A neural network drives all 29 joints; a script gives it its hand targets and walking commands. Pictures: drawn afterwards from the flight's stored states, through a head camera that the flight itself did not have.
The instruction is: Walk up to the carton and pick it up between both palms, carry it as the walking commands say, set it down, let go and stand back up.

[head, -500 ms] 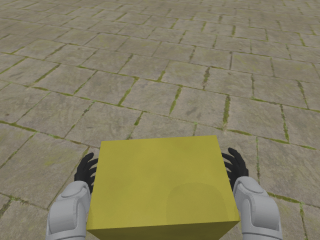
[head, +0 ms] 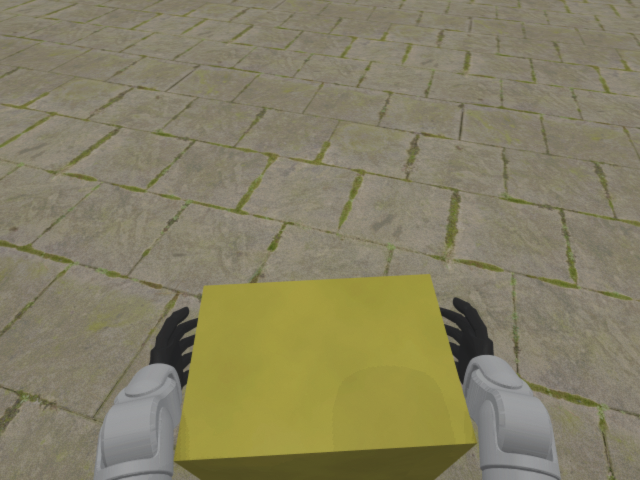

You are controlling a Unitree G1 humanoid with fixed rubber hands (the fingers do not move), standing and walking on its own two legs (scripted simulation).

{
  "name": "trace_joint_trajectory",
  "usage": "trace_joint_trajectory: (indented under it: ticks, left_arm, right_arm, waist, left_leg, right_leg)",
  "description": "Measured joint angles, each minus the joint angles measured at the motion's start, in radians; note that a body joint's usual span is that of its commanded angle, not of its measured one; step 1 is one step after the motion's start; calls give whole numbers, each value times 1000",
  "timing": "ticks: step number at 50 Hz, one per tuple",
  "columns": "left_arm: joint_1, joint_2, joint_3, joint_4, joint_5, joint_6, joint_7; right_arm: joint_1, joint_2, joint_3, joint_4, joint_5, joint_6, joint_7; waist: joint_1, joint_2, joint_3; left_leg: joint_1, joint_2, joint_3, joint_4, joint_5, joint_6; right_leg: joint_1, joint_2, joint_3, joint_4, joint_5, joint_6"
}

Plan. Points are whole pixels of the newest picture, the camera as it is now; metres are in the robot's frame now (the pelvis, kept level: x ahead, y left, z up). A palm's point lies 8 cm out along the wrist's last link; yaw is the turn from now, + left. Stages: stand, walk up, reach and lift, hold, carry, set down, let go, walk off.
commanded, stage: carry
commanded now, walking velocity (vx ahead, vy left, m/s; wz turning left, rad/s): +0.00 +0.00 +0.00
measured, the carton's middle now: (323, 398) +0.25 +0.00 -0.05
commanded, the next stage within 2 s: none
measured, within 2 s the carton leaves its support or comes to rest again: neither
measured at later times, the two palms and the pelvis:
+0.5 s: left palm (168, 371) +0.26 +0.19 +0.03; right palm (473, 362) +0.26 -0.18 +0.04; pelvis +0.00 +0.00 +0.00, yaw +0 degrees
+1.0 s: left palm (167, 368) +0.26 +0.19 +0.03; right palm (472, 359) +0.26 -0.18 +0.04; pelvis +0.00 +0.00 +0.00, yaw +0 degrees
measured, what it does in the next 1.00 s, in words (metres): stands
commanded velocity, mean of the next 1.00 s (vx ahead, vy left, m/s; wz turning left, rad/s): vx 0.00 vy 0.00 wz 0.00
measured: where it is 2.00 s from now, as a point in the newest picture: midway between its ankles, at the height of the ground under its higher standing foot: outside the picture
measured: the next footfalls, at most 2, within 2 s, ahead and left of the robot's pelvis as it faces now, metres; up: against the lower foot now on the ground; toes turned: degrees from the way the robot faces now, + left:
none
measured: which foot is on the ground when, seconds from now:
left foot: down 0.00-1.00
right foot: down 0.00-1.00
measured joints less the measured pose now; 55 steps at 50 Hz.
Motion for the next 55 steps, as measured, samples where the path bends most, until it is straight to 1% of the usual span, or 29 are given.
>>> trace_joint_trajectory:
  ticks: [35, 55]
  left_arm:
    - [-11, 3, 0, 29, 12, -19, -4]
    - [-12, 4, 0, 6, 3, -10, 4]
  right_arm:
    - [-10, -2, 0, 34, -13, -25, 6]
    - [-14, -2, 0, 26, -6, -26, 6]
  waist:
    - [0, 0, 1]
    - [0, 0, 1]
  left_leg:
    - [0, 0, 0, 0, 0, 0]
    - [0, 0, 1, 0, 0, 0]
  right_leg:
    - [0, 0, 1, 0, 0, 0]
    - [0, 0, 1, 0, 0, 0]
